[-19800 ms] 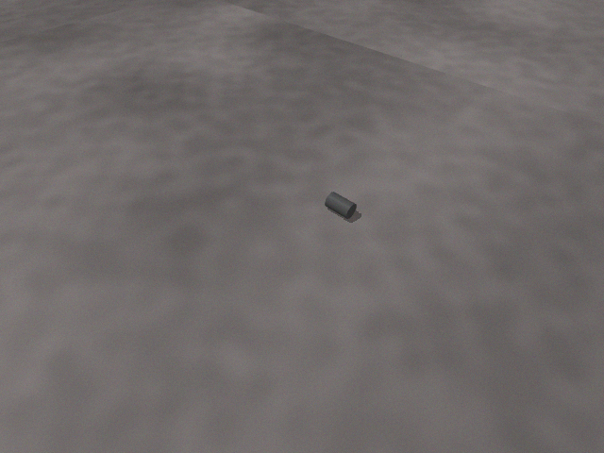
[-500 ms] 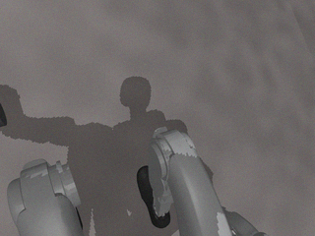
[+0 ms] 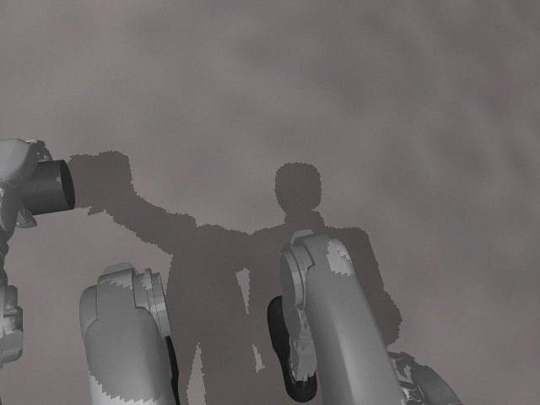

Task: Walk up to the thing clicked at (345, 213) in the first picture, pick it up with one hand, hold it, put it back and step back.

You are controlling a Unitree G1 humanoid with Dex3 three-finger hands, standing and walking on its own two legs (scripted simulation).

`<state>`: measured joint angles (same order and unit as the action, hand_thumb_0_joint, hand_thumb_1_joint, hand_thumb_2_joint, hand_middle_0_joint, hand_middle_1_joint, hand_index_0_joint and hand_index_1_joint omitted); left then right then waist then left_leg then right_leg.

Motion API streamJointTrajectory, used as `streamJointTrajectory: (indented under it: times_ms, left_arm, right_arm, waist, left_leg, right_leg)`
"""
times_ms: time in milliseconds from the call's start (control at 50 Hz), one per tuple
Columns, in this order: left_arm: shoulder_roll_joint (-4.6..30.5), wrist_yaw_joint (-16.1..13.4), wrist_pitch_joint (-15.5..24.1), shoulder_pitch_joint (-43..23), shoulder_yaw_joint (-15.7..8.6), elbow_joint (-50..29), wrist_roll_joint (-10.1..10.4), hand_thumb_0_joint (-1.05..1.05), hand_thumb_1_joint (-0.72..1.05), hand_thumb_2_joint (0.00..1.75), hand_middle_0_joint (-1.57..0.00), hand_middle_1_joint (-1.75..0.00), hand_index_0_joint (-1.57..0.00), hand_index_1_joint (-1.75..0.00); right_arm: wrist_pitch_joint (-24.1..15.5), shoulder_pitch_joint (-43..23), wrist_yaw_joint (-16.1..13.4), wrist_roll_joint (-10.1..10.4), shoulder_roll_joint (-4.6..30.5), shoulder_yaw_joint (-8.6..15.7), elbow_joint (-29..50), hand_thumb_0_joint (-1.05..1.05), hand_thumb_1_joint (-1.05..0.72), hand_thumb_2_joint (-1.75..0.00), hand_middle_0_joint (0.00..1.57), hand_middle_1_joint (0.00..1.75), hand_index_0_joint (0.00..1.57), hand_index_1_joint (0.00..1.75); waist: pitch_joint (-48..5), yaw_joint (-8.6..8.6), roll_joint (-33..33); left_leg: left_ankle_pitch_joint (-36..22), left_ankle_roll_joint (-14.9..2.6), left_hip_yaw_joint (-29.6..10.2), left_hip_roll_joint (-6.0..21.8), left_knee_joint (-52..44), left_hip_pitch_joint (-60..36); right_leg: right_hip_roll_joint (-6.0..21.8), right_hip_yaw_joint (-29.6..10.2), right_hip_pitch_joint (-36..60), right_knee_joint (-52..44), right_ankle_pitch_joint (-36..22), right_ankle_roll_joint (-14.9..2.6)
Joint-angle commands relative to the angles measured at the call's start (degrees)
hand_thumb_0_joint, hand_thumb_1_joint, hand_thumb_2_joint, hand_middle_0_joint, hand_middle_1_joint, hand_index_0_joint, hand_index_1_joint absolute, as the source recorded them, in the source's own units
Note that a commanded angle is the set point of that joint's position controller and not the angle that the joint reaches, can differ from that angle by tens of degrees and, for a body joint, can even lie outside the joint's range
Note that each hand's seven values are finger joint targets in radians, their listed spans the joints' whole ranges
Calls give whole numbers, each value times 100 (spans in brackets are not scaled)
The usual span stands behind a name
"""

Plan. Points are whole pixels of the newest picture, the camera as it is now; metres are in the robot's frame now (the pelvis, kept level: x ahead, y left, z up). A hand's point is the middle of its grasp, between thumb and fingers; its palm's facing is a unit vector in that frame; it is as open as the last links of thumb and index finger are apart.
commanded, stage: settle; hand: left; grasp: from above
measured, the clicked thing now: (20, 190) +0.45 +0.32 -0.18
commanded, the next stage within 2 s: lift in 0.10 s
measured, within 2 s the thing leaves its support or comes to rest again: neither
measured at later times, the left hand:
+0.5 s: hand out of the picture +0.43 +0.32 -0.09, palm faces -0.46 -0.07 -0.89, open 10.6 cm
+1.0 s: hand out of the picture +0.37 +0.31 +0.08, palm faces -0.41 -0.12 -0.90, open 10.6 cm
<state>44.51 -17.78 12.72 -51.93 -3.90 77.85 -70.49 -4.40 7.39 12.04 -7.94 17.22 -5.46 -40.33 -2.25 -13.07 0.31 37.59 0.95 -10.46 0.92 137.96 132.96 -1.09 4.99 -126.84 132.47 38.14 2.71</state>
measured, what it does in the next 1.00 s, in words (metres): rises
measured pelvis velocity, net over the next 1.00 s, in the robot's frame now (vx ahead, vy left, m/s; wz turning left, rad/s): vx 0.00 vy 0.00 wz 0.10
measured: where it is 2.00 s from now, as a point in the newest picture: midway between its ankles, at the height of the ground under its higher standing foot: (233, 385)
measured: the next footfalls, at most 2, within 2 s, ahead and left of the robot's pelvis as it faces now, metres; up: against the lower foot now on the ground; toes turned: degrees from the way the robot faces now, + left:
none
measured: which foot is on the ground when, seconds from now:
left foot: down 0.00-1.00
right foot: down 0.00-1.00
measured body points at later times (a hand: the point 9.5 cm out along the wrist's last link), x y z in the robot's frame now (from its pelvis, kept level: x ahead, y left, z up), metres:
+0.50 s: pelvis +0.00 +0.00 +0.04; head +0.21 +0.07 +0.43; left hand +0.45 +0.32 -0.04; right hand +0.06 -0.27 -0.07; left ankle +0.08 +0.13 -0.30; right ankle +0.11 -0.13 -0.30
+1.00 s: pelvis +0.00 +0.00 +0.18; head +0.17 +0.05 +0.59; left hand +0.39 +0.31 +0.14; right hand +0.16 -0.25 +0.06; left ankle +0.08 +0.13 -0.30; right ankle +0.11 -0.13 -0.30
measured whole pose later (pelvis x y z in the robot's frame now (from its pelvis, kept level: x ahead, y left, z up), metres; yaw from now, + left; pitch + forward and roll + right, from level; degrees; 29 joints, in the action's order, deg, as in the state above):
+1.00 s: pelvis +0.00 +0.00 +0.18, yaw +6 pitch +30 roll -6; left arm 33.0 -4.1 3.4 -28.1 2.3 41.4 -58.4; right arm 2.6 7.9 2.3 0.1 14.7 1.2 -36.9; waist -10.4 -5.5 -2.3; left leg 34.9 0.0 -4.7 2.0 105.4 101.2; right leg 0.4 2.2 -97.1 102.0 35.4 2.3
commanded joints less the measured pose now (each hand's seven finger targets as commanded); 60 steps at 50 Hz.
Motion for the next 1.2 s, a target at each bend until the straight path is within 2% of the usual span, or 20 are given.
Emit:
streamJointTrajectory:
  times_ms: [0,40,80,140,160,180,200,220,260,460,600,680,780,820,900,960,1020,1040,1120,1180]
  left_arm:
    - [1483,-149,56,-1861,-204,-1030,84,0,63,83,-106,-63,-104,-65]
    - [1476,-138,51,-1888,-182,-1065,46,0,63,86,-106,-63,-104,-66]
    - [1543,-135,30,-1877,-269,-1165,68,0,65,89,-107,-64,-105,-67]
    - [1467,-120,30,-2006,-197,-1167,40,0,65,89,-107,-64,-104,-67]
    - [1402,-101,-11,-1835,-161,-1023,57,0,69,82,-113,-66,-112,-68]
    - [1459,-96,-12,-1961,-209,-1211,89,0,61,86,-105,-58,-104,-60]
    - [1552,-89,-37,-1880,-305,-1220,102,0,67,81,-112,-64,-110,-66]
    - [1510,-58,-74,-1869,-274,-1315,116,0,59,85,-104,-56,-102,-58]
    - [1382,-2,-140,-1815,-218,-1386,156,0,67,84,-110,-62,-108,-64]
    - [1229,564,-317,-1292,-239,-2447,540,0,68,87,-111,-62,-109,-64]
    - [920,821,-416,-705,-128,-3079,781,0,68,88,-108,-67,-107,-68]
    - [657,966,-497,-318,-2,-3521,937,0,70,87,-109,-68,-108,-69]
    - [696,1040,-671,-45,-90,-4310,1071,0,71,91,-110,-69,-108,-71]
    - [429,1084,-733,251,10,-4413,1148,0,72,88,-110,-66,-108,-68]
    - [354,1132,-883,405,83,-4900,1220,0,72,88,-110,-67,-108,-68]
    - [76,1171,-1017,874,194,-4949,1339,0,73,88,-110,-66,-109,-67]
    - [175,1187,-1106,1172,115,-5123,1337,0,73,84,-110,-63,-109,-65]
    - [-40,1212,-1131,1212,317,-5131,1339,0,74,85,-111,-64,-109,-66]
    - [-166,1220,-1191,1448,348,-5062,1399,0,74,85,-112,-62,-110,-64]
    - [-289,1211,-1188,1412,488,-4878,1327,0,74,85,-111,-63,-110,-65]
  right_arm:
    - [65,1122,-192,63,1383,511,95,0,-91,-90,20,30,20,30]
    - [94,1195,-230,88,1391,530,86,0,-91,-90,20,30,20,30]
    - [103,1203,-276,120,1441,589,99,0,-91,-90,20,30,20,30]
    - [148,1277,-315,126,1381,568,75,0,-91,-90,20,30,20,30]
    - [159,1306,-320,137,1340,571,70,0,-94,-92,20,30,20,30]
    - [155,1331,-334,147,1355,589,69,0,-89,-90,20,30,20,30]
    - [149,1359,-348,155,1382,619,69,0,-94,-92,20,30,20,30]
    - [152,1321,-360,167,1363,641,92,0,-89,-90,20,30,20,30]
    - [178,1326,-376,209,1364,706,85,0,-92,-91,20,30,20,30]
    - [349,1399,-532,442,1201,922,230,0,-91,-91,20,30,20,30]
    - [426,1251,-661,595,1109,1012,422,0,-91,-91,20,30,20,30]
    - [464,1149,-744,666,1061,1070,560,0,-91,-91,20,30,20,30]
    - [531,999,-877,757,1013,1133,671,0,-91,-91,20,30,20,30]
    - [547,943,-926,773,955,1130,661,0,-90,-90,20,30,20,30]
    - [584,833,-1044,818,870,1113,730,0,-90,-90,20,30,20,30]
    - [590,706,-1135,854,801,1083,729,0,-90,-90,20,30,20,30]
    - [604,601,-1237,902,768,1069,748,0,-90,-90,20,30,20,30]
    - [604,591,-1266,916,692,1045,737,0,-90,-90,20,30,20,30]
    - [555,546,-1385,964,611,989,694,0,-90,-90,20,30,20,30]
    - [498,561,-1469,980,554,959,648,0,-90,-90,20,30,20,30]
  waist:
    - [-3728,-56,-1776]
    - [-3825,-78,-1797]
    - [-3811,10,-1846]
    - [-3857,-74,-1883]
    - [-3831,-30,-1754]
    - [-3916,-17,-1798]
    - [-3972,68,-1856]
    - [-4029,94,-2003]
    - [-4092,122,-2032]
    - [-4520,326,-1647]
    - [-4263,478,-1482]
    - [-4322,541,-1435]
    - [-4631,660,-1487]
    - [-4413,637,-1381]
    - [-4439,678,-1329]
    - [-4081,700,-1128]
    - [-3985,804,-1036]
    - [-3742,714,-953]
    - [-3376,761,-713]
    - [-2971,777,-701]
  left_leg:
    - [-512,-231,711,-99,-1517,-2905]
    - [-600,-222,713,-106,-1563,-3012]
    - [-632,-201,661,-103,-1677,-3195]
    - [-624,-225,702,-116,-1724,-3136]
    - [-642,-239,747,-101,-1726,-3148]
    - [-610,-238,741,-113,-1767,-3156]
    - [-575,-229,729,-121,-1853,-3272]
    - [-558,-209,713,-106,-1946,-3409]
    - [-474,-203,677,-99,-2092,-3527]
    - [-681,-287,815,-124,-2498,-3843]
    - [-349,-285,664,-83,-3192,-4139]
    - [-306,-273,576,-62,-3625,-4591]
    - [-632,-230,567,-27,-4134,-5418]
    - [-804,-218,528,-17,-4366,-5643]
    - [-846,-226,654,-4,-4798,-6142]
    - [-738,-227,651,16,-5242,-6405]
    - [-710,-219,671,27,-5689,-6842]
    - [-738,-228,756,9,-5759,-6849]
    - [-825,-226,794,11,-6304,-7317]
    - [-812,-208,811,8,-6744,-7611]
  right_leg:
    - [-188,402,1747,-1485,-789,-480]
    - [-173,401,1778,-1491,-889,-492]
    - [-133,444,1603,-1479,-941,-503]
    - [-128,413,1709,-1520,-973,-489]
    - [-144,380,1800,-1606,-983,-476]
    - [-132,377,1792,-1642,-922,-491]
    - [-111,370,1795,-1647,-897,-497]
    - [-99,379,1762,-1626,-893,-506]
    - [-94,376,1717,-1662,-860,-514]
    - [-62,164,2439,-2267,-1015,-474]
    - [-53,126,2704,-2718,-753,-457]
    - [-42,98,3030,-3003,-801,-439]
    - [-34,29,3620,-3455,-1049,-422]
    - [-7,22,3757,-3656,-1155,-406]
    - [-25,-73,4407,-4229,-1178,-393]
    - [-30,-95,4808,-4649,-1099,-368]
    - [-48,-142,5324,-5085,-1080,-366]
    - [-45,-181,5456,-5300,-1091,-360]
    - [-58,-259,6129,-5905,-1110,-355]
    - [-72,-313,6474,-6339,-1071,-366]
